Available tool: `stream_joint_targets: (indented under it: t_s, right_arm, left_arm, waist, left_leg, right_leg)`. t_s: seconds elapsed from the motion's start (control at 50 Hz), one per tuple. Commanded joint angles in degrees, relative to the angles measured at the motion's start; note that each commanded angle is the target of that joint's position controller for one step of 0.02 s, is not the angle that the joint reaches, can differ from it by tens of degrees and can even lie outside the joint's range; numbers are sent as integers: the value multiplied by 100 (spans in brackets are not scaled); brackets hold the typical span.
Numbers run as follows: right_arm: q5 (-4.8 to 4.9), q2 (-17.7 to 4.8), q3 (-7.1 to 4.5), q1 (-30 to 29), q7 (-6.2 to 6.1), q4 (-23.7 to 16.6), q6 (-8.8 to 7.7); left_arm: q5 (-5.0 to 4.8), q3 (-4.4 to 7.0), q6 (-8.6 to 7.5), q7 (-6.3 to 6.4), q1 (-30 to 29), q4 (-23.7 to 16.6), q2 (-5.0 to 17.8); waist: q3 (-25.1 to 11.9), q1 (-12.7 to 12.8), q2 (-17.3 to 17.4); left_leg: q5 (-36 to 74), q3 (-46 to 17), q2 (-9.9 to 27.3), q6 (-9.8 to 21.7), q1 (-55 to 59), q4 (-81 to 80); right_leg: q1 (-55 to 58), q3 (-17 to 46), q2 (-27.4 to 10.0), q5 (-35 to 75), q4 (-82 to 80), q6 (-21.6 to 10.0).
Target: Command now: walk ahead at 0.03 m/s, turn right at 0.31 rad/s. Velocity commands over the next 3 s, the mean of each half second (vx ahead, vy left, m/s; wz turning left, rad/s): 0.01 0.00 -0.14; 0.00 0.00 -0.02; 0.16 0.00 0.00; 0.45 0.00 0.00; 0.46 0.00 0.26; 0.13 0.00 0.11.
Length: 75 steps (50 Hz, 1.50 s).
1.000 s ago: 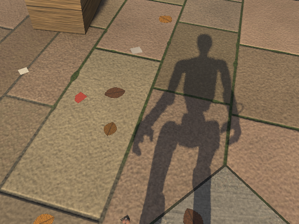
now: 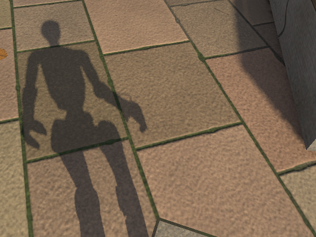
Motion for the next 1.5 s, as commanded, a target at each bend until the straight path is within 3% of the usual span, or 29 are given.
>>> stream_joint_targets:
  t_s: [0.02,0.06,0.12,0.18,0.22,0.26,0.28,0.3,0.32,0.34,0.36,0.4,0.42,0.48,0.62,0.86,1.16,1.18,1.24,1.28,1.32,1.36,1.4,1.44,1.46,1.48,1.5]
  right_arm:
    - [-67,-647,-139,-33,-11,-296,-21]
    - [-68,-652,-137,86,17,-200,-60]
    - [-64,-690,-134,225,44,-55,-78]
    - [-105,-824,-172,320,111,72,-8]
    - [-93,-893,-199,355,140,162,62]
    - [-52,-848,-187,417,140,264,107]
    - [-39,-727,-157,509,149,263,77]
    - [15,-462,-98,647,184,175,31]
    - [15,-377,-51,489,150,322,66]
    - [-12,-425,-61,422,146,407,81]
    - [-20,-486,-82,370,159,501,69]
    - [-42,-599,-117,474,194,662,39]
    - [-40,-545,-96,555,196,774,15]
    - [-27,-458,-69,599,171,1045,-15]
    - [-27,-364,-38,617,127,1535,-10]
    - [-18,-223,16,700,56,2094,13]
    - [-13,7,51,783,3,2428,23]
    - [-18,45,59,818,5,2453,28]
    - [-71,-32,-15,707,50,2343,73]
    - [-145,176,11,392,122,2125,34]
    - [-202,198,7,143,172,1896,-92]
    - [-165,71,-51,52,227,1709,-238]
    - [-78,82,-94,246,275,1659,-353]
    - [-6,157,-166,1393,276,2023,-411]
    - [-53,-124,-283,2161,221,2236,-449]
    - [-62,-809,-453,2983,175,2356,-450]
    - [-46,-644,-411,2911,181,2456,-357]
  left_arm:
    - [-30,89,84,-92,455,-146,422]
    - [-77,38,106,-125,400,-120,341]
    - [-61,-73,153,-110,189,-73,177]
    - [-80,-167,178,-86,-31,-8,123]
    - [-89,-201,137,-62,43,114,111]
    - [-46,-249,28,-23,203,278,85]
    - [40,-244,-55,15,110,257,284]
    - [82,-184,-106,54,-134,201,698]
    - [4,-286,-158,14,-426,245,362]
    - [-4,-365,-210,-2,-636,243,142]
    - [-4,-385,-237,9,-585,328,109]
    - [-38,-384,-274,64,-330,544,195]
    - [-57,-380,-283,71,-232,639,200]
    - [-73,-397,-301,74,-80,842,127]
    - [-81,-418,-331,98,48,1259,57]
    - [-80,-500,-340,147,368,1813,-161]
    - [-71,-538,-342,193,697,2154,-416]
    - [-61,-542,-340,191,769,2183,-445]
    - [-35,-394,-273,170,901,2159,-164]
    - [-41,-300,-265,157,1275,2192,-35]
    - [-17,-228,-323,152,1360,2187,-8]
    - [41,-177,-427,123,1354,2161,24]
    - [5,-149,-509,102,1202,2110,-11]
    - [-52,-154,-555,82,793,1969,-73]
    - [-36,-212,-630,41,632,1851,-260]
    - [-53,-330,-699,-26,584,1578,-714]
    - [115,-216,-684,-57,472,1505,-257]
  waist:
    - [-573,51,1123]
    - [-715,19,1101]
    - [-751,-84,1140]
    - [-663,-234,1324]
    - [-610,-185,1288]
    - [-520,-36,1001]
    - [-577,-116,616]
    - [-583,-405,-361]
    - [-396,-362,-492]
    - [-238,-431,-396]
    - [-167,-361,-386]
    - [-58,-337,-418]
    - [-68,-331,-314]
    - [-68,-277,32]
    - [-109,-246,266]
    - [-120,-240,243]
    - [-29,-211,244]
    - [-141,-195,234]
    - [223,-100,-106]
    - [683,110,-516]
    - [959,162,-577]
    - [917,109,-468]
    - [760,-78,-412]
    - [444,-665,-170]
    - [155,-989,546]
    - [-341,-1145,2112]
    - [-91,-884,1642]
  left_leg:
    - [2736,-1193,1290,926,754,-1079]
    - [2893,-934,1190,913,830,-1039]
    - [2129,-953,1224,947,925,-1110]
    - [1176,-1057,1201,952,736,-1193]
    - [967,-1134,1179,914,625,-1107]
    - [812,-1079,1084,583,203,-906]
    - [525,-1015,988,288,-123,-749]
    - [-132,-415,386,30,-277,-412]
    - [-427,-186,226,-65,653,-594]
    - [-75,-262,271,-93,1035,-722]
    - [165,-327,301,-89,1132,-796]
    - [443,-416,433,-42,1109,-835]
    - [498,-435,467,-34,1036,-881]
    - [489,-458,478,-69,930,-988]
    - [547,-498,525,-58,992,-1042]
    - [719,-500,565,5,1047,-965]
    - [792,-483,553,22,986,-903]
    - [342,-453,494,29,1024,-916]
    - [-1714,-140,41,172,347,-283]
    - [-1767,197,-176,158,-602,557]
    - [-1280,327,99,180,-1214,1259]
    - [-1423,239,275,225,-1477,1330]
    - [-1108,389,211,245,-857,713]
    - [-506,610,-162,261,1269,-279]
    - [-831,-225,309,347,2423,-792]
    - [-2405,-2806,1819,827,3208,-1922]
    - [-2738,-3720,2259,1092,2704,-2169]
  right_leg:
    - [-356,19,-289,408,697,242]
    - [-195,-49,-243,534,347,313]
    - [61,-189,-409,455,-720,310]
    - [585,-521,-558,441,-1837,193]
    - [928,-676,-599,843,-2617,91]
    - [1659,-594,-707,1902,-4000,-89]
    - [1989,56,-1202,2019,-4226,-213]
    - [1775,1035,-2062,2385,-4300,-505]
    - [578,1024,-2282,2094,-4372,-698]
    - [294,820,-1968,1532,-4437,-530]
    - [237,657,-1713,1176,-4481,-365]
    - [347,486,-1506,1243,-4509,-251]
    - [501,430,-1474,1397,-4461,-248]
    - [717,363,-1468,1668,-4359,-296]
    - [812,249,-1420,1944,-4293,-327]
    - [907,118,-1384,2362,-4186,-305]
    - [958,50,-1380,2509,-4099,-283]
    - [989,46,-1340,1990,-4176,-304]
    - [678,420,-1342,-610,-4332,-649]
    - [799,1356,-1946,-1721,-4854,-1043]
    - [971,1935,-2526,-1457,-5140,-1370]
    - [1297,1828,-2595,-592,-5008,-1426]
    - [1219,1316,-2366,224,-4740,-1257]
    - [133,597,-1880,1013,-3991,-947]
    - [-579,-19,-1418,1558,-2739,-728]
    - [-1614,-980,-610,630,-759,-393]
    - [-2016,-726,-739,77,369,-450]
Next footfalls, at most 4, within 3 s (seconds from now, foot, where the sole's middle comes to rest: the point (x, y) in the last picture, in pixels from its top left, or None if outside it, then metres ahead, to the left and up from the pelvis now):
0.28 right None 0.01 -0.11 -0.77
1.94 right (165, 231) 0.49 -0.04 -0.77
2.48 left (130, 167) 0.77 0.13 -0.77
2.94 right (169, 159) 0.83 -0.06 -0.77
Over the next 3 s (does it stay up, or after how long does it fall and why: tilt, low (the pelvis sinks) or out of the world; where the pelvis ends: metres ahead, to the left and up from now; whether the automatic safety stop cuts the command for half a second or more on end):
stays up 0.75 0.05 0.00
